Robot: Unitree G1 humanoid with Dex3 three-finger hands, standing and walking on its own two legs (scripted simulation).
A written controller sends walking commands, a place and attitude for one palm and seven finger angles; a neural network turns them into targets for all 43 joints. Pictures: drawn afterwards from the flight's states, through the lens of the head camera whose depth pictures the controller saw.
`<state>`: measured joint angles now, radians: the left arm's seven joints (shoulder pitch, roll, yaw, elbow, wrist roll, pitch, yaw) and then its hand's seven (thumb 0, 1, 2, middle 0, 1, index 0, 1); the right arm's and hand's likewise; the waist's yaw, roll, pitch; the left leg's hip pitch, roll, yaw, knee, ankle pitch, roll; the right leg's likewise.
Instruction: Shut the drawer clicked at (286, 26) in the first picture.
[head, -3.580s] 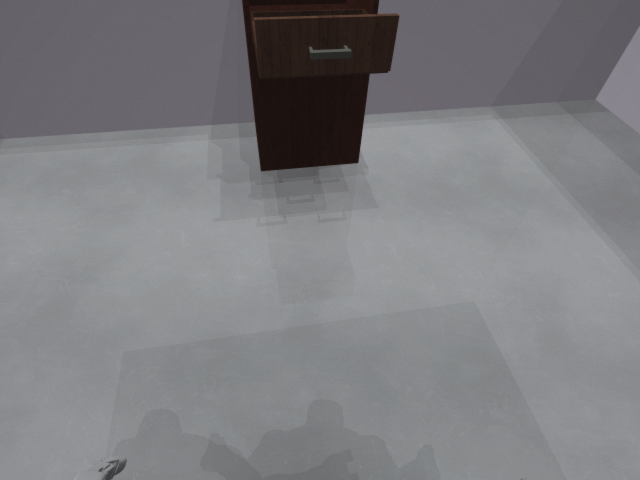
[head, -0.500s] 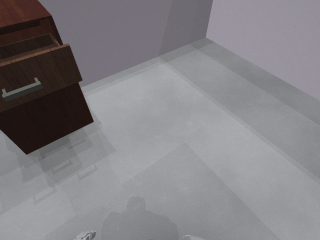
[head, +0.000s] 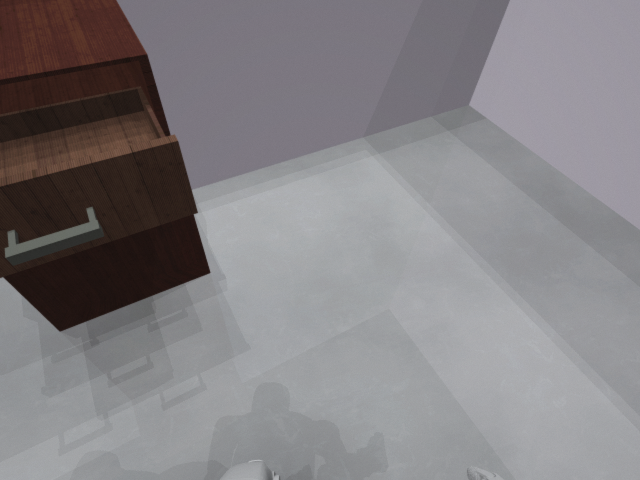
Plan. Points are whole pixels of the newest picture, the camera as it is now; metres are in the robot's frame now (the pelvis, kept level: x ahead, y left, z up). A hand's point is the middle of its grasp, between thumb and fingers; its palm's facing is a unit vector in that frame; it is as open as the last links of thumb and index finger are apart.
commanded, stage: turn to face it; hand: left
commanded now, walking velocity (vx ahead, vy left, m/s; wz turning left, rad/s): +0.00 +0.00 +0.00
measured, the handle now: (55, 233) +0.44 +0.48 -0.03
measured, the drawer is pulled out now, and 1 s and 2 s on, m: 0.30 0.30 0.30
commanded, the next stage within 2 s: take the last steps up to it in 1.12 s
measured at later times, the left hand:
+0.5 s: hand (226, 422) +0.21 +0.15 -0.12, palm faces +0.19 -0.95 -0.24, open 7.4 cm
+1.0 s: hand out of the picture +0.00 +0.18 -0.17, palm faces +0.52 -0.82 -0.24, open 7.4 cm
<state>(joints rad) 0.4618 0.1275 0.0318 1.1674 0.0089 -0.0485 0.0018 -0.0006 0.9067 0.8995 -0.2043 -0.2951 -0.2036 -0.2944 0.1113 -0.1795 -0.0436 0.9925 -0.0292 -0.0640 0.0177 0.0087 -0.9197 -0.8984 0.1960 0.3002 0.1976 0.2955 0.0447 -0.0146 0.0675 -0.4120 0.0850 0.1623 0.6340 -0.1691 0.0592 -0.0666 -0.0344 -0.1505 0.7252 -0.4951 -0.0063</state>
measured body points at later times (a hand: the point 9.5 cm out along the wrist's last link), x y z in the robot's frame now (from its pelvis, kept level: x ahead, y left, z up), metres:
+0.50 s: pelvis +0.11 -0.04 +0.01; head +0.13 -0.07 +0.46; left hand +0.20 +0.20 -0.11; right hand +0.15 -0.28 -0.16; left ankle +0.06 +0.08 -0.66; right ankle +0.15 -0.13 -0.72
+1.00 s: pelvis +0.11 -0.01 +0.01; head +0.13 +0.04 +0.45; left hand -0.03 +0.22 -0.16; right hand +0.35 -0.17 -0.11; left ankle +0.07 +0.07 -0.72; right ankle +0.14 -0.14 -0.68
